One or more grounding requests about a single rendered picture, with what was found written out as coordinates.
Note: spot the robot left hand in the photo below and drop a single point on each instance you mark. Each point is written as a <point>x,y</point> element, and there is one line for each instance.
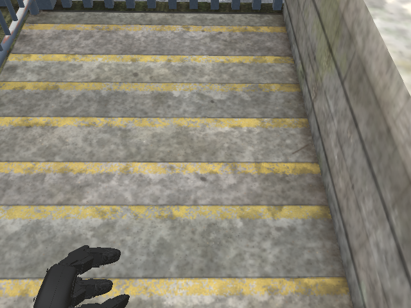
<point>61,288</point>

